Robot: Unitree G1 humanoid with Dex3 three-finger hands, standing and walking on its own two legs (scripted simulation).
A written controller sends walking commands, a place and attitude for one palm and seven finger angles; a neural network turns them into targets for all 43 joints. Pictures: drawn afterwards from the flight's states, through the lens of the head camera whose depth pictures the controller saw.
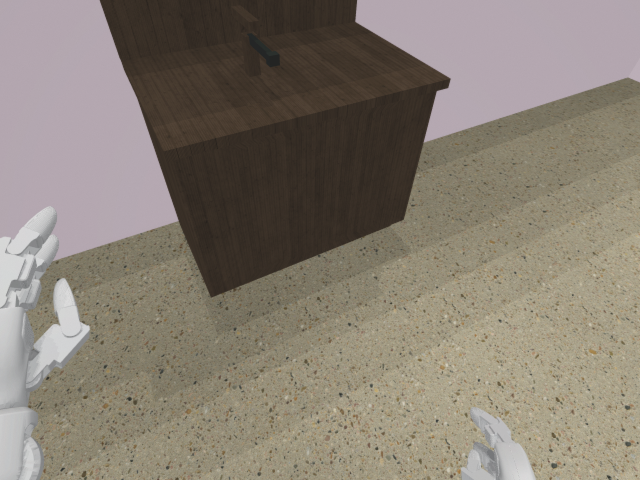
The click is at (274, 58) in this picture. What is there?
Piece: tap's lever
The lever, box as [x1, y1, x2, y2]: [266, 51, 279, 66]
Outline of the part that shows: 275,51 266,53 266,63 269,66 279,64 279,56 278,53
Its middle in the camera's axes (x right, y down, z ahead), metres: -0.13 -0.46 +1.00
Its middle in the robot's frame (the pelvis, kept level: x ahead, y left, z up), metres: +1.06 +0.19 +0.06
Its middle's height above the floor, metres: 0.83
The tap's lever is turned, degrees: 0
